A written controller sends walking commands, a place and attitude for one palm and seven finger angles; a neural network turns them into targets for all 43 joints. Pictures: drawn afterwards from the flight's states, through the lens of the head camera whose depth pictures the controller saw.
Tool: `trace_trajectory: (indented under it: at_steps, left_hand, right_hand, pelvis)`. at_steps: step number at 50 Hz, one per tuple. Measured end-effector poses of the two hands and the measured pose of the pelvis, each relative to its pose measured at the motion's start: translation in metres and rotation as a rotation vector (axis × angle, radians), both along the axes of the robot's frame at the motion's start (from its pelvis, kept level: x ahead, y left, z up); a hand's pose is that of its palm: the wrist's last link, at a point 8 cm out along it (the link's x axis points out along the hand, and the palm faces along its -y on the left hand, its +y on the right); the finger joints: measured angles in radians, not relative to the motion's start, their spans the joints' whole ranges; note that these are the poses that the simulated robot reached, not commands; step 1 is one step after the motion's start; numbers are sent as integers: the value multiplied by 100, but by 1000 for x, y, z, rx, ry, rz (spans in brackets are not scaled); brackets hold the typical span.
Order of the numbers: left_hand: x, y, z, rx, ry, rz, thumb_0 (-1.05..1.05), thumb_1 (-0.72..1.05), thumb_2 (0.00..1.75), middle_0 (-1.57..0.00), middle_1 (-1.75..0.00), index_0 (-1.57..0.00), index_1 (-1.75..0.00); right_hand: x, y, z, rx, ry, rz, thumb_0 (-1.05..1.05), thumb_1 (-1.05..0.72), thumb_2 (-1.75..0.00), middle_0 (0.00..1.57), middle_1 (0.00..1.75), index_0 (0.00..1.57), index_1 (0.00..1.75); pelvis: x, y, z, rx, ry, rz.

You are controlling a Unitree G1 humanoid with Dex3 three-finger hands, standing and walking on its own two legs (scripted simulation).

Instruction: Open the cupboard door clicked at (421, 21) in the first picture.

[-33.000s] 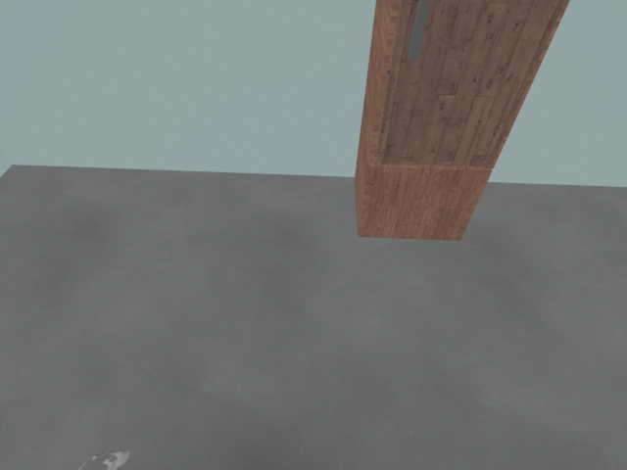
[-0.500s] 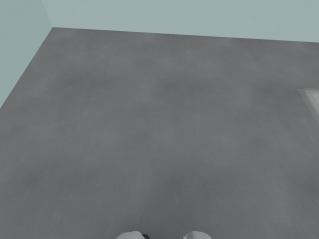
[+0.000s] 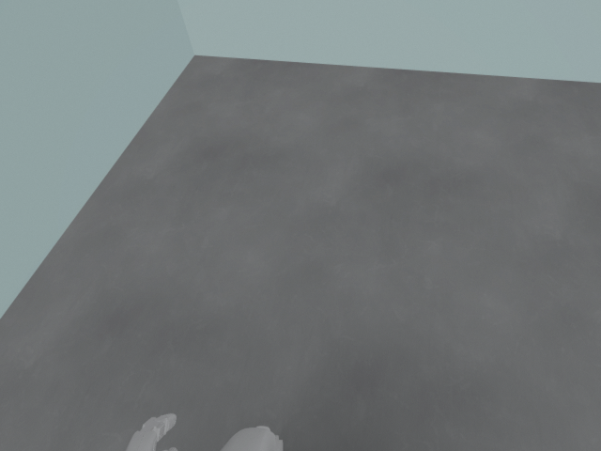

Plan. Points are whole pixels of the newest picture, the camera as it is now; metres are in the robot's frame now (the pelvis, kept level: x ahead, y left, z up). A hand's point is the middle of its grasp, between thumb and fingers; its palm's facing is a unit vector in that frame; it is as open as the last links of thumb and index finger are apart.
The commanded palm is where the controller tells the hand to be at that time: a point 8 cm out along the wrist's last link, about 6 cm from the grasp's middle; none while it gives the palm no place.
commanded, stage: turn to face it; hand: left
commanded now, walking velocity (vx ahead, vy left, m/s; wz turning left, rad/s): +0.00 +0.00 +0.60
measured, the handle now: out of the picture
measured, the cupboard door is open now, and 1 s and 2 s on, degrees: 43 43 43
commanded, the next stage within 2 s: none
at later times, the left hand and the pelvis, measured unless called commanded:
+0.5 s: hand out of the picture -0.02 +0.22 -0.19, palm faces +0.38 -0.88 -0.27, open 7.4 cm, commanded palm none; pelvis +0.03 +0.01 -0.02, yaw +19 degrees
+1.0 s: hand out of the picture +0.05 +0.16 -0.14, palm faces +0.55 -0.79 -0.28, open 7.4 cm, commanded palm none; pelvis +0.08 -0.05 +0.00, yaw +36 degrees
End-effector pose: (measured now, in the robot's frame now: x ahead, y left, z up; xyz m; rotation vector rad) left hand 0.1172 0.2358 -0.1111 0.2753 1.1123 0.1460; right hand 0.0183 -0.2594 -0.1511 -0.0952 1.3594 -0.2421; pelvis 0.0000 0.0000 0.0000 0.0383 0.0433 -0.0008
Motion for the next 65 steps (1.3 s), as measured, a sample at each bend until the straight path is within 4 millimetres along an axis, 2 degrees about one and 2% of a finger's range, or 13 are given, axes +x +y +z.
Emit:
trace_trajectory:
  at_steps: [5,9,12,16,20,23,30,37,42,47,53,58,65]
  left_hand:
    - [-43,-8,1,-5,70,108,0,91,90,-20,-29,-20,-30]
    - [-86,-6,-3,-5,132,213,0,92,90,-21,-29,-20,-30]
    - [-120,-4,-8,-9,191,287,0,92,90,-21,-29,-20,-30]
    - [-161,2,-20,-28,265,378,0,91,90,-21,-29,-20,-30]
    - [-185,13,-40,-60,303,448,0,91,90,-21,-29,-20,-30]
    - [-177,23,-44,-61,275,484,1,91,90,-20,-29,-20,-30]
    - [-119,37,-26,-66,83,490,0,91,90,-20,-29,-20,-30]
    - [-78,28,-14,-45,-1,486,0,91,90,-20,-29,-20,-30]
    - [-63,8,-11,-2,-39,515,0,91,90,-20,-29,-20,-30]
    - [-80,-21,0,-1,-3,584,0,91,90,-20,-29,-20,-30]
    - [-115,-52,-2,-39,50,705,0,91,90,-21,-29,-20,-30]
    - [-160,-66,-11,-59,90,822,0,92,90,-21,-30,-21,-30]
    - [-235,-77,-45,-126,172,972,0,91,90,-21,-29,-20,-30]
  right_hand:
    - [50,-12,5,12,-28,109,1,-91,-90,19,30,19,30]
    - [98,-8,5,12,-62,213,1,-91,-90,19,30,19,30]
    - [135,5,7,12,-104,291,1,-91,-90,19,30,19,30]
    - [183,33,10,10,-178,394,1,-91,-90,19,30,19,30]
    - [216,63,11,-4,-273,475,1,-91,-90,19,30,19,30]
    - [217,74,16,-11,-278,514,0,-91,-89,19,30,20,30]
    - [195,74,23,-19,-181,545,0,-90,-89,20,30,20,30]
    - [181,51,13,-1,-84,542,1,-90,-89,20,30,20,30]
    - [189,24,-8,15,-21,546,1,-90,-89,20,30,20,30]
    - [212,15,-6,18,11,599,1,-90,-89,20,30,20,30]
    - [249,31,4,25,-4,703,1,-91,-89,19,30,19,30]
    - [283,69,8,23,-54,830,1,-91,-90,19,30,19,30]
    - [318,150,16,31,-229,1002,1,-91,-90,19,30,19,30]
  pelvis:
    - [8,-13,5,33,-17,77]
    - [12,-17,4,37,-29,136]
    - [16,-15,1,31,-35,178]
    - [21,-7,-7,22,-39,236]
    - [26,7,-22,0,-44,294]
    - [26,10,-20,-4,-60,320]
    - [30,9,-5,-33,-58,386]
    - [45,-10,-3,-42,-30,456]
    - [61,-33,-13,-27,-12,515]
    - [70,-43,-3,4,-24,589]
    - [78,-50,4,29,-26,677]
    - [76,-47,1,22,-38,755]
    - [62,-27,-19,-9,-46,852]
